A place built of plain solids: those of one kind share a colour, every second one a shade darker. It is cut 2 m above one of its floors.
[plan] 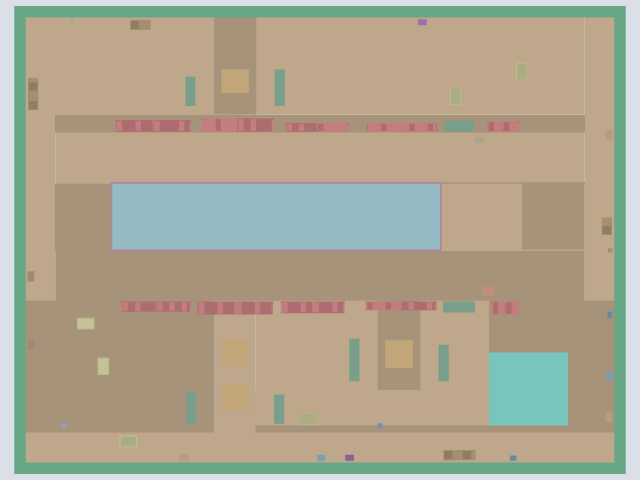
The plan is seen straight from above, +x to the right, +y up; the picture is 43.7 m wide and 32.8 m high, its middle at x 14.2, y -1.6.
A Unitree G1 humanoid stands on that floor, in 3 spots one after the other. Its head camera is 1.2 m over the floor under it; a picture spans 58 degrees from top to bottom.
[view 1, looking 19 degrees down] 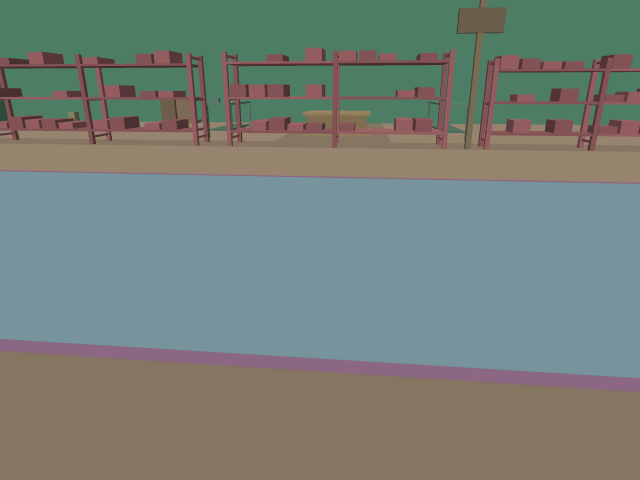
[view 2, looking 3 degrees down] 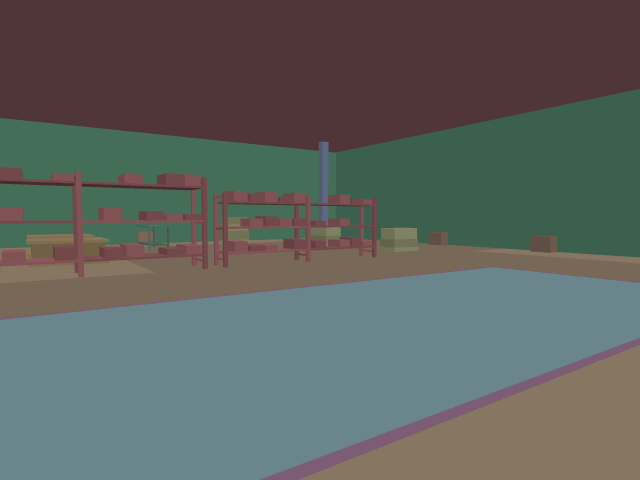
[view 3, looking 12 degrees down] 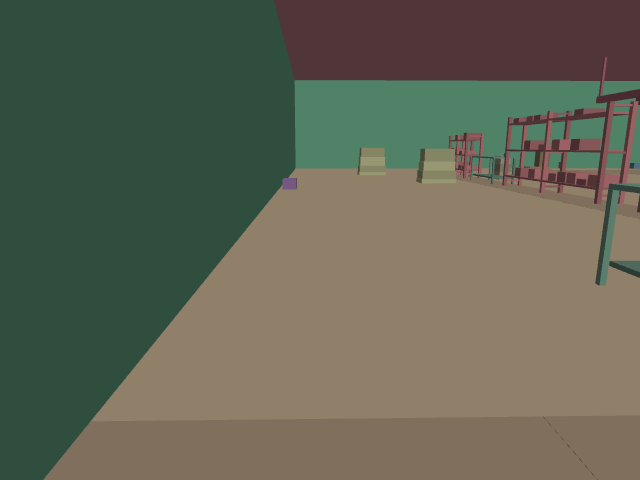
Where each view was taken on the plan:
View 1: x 9.26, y -4.00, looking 96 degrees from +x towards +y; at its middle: floor_pit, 3.68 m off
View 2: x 9.26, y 4.00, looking -124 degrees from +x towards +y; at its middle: pallet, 16.98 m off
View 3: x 8.10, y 12.60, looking -1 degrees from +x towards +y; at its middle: floor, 5.77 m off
